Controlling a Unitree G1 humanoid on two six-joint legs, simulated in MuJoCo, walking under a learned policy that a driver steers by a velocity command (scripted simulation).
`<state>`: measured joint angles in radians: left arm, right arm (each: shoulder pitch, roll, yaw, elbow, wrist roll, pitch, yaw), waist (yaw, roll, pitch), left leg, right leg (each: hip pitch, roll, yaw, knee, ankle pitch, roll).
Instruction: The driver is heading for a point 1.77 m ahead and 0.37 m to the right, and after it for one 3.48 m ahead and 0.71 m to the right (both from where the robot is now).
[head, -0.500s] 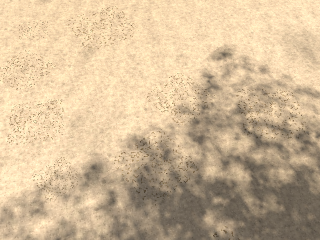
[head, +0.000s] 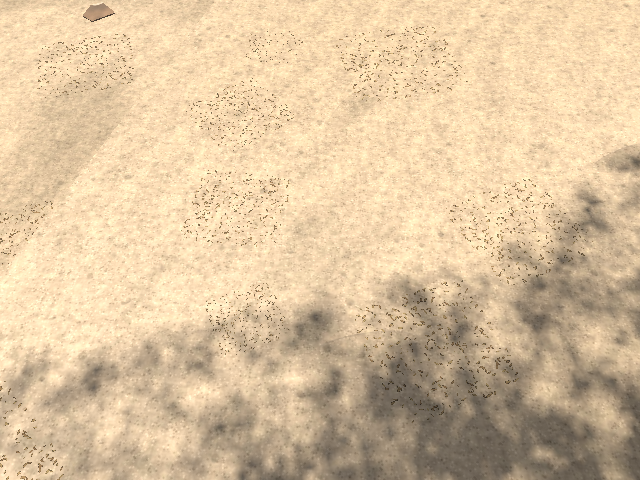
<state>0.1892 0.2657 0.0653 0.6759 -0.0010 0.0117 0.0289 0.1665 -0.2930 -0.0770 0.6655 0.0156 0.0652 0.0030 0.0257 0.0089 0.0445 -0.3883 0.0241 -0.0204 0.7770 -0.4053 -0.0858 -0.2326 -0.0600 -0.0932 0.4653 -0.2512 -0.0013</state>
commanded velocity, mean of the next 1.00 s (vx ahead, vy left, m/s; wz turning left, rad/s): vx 0.00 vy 0.00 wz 0.08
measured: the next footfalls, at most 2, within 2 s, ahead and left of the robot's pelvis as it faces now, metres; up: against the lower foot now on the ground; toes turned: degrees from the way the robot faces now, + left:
left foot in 0.06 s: +0.04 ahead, +0.13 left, +0.00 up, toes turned +1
right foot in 0.38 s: +0.03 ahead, -0.12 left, +0.00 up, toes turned +3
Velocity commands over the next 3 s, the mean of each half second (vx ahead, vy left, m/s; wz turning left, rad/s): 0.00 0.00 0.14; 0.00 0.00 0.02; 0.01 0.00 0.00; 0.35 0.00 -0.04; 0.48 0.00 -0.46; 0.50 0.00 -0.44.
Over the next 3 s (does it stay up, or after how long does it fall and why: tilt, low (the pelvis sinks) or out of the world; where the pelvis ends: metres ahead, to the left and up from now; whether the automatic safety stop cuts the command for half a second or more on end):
stays up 0.71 -0.07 0.00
